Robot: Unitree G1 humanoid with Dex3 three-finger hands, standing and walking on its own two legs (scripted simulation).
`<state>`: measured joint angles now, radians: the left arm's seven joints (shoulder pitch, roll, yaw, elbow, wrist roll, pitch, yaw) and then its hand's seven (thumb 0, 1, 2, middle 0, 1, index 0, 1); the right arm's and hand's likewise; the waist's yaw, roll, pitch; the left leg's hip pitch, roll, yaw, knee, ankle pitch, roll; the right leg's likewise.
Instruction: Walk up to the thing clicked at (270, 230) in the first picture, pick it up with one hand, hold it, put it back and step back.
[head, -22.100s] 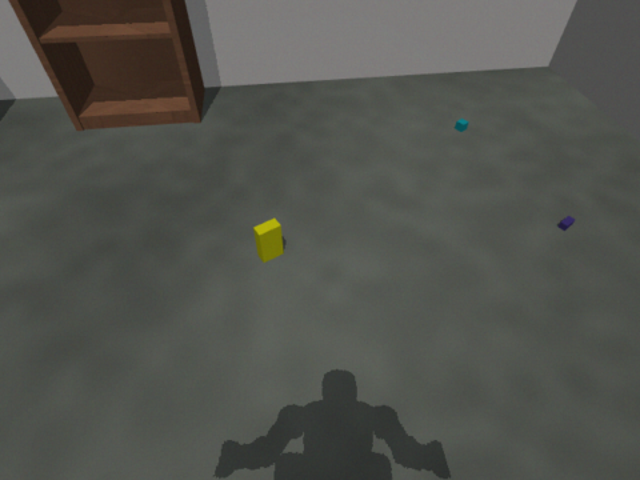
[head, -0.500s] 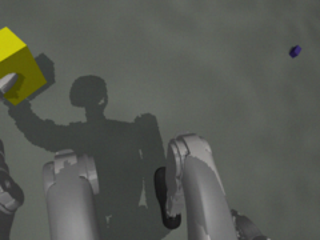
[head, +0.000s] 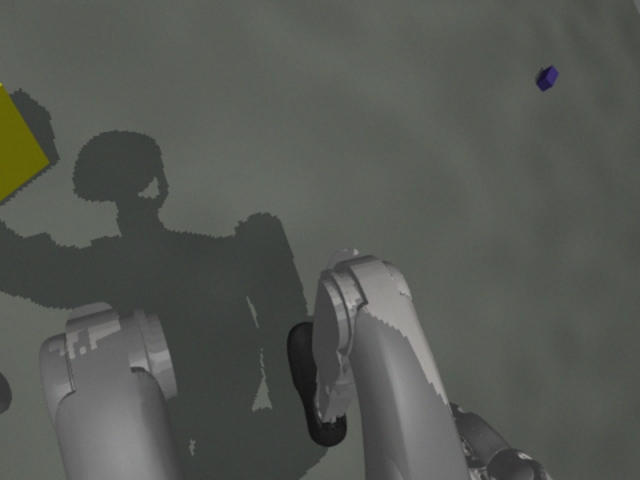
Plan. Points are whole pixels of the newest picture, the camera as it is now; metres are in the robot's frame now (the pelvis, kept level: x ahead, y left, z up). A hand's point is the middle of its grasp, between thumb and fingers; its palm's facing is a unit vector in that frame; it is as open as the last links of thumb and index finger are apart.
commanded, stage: lower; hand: left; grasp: from the side
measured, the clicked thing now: out of the picture +0.50 +0.28 -0.15
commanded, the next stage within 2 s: loosen in 1.14 s
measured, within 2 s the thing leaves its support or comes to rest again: rests again in 1.02 s
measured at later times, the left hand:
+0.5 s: hand out of the picture +0.50 +0.31 -0.16, palm faces +0.45 -0.89 -0.01, open 9.2 cm
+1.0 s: hand out of the picture +0.50 +0.31 -0.18, palm faces +0.45 -0.89 -0.02, open 9.3 cm
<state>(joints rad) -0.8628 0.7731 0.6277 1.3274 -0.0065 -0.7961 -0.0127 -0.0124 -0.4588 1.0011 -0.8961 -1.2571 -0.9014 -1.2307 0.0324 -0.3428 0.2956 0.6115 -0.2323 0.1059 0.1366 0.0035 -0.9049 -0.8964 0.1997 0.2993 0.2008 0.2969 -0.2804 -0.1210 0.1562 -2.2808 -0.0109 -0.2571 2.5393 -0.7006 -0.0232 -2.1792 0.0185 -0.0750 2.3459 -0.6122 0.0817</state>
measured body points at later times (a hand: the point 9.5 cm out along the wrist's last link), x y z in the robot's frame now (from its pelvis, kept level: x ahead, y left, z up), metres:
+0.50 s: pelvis +0.00 +0.01 -0.01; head +0.26 +0.16 +0.32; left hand +0.47 +0.36 -0.15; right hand +0.09 -0.26 -0.05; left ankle +0.07 +0.13 -0.27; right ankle +0.13 -0.14 -0.27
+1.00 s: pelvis -0.01 +0.01 -0.01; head +0.26 +0.17 +0.31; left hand +0.47 +0.35 -0.17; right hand +0.10 -0.25 -0.05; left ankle +0.07 +0.13 -0.27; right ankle +0.13 -0.14 -0.27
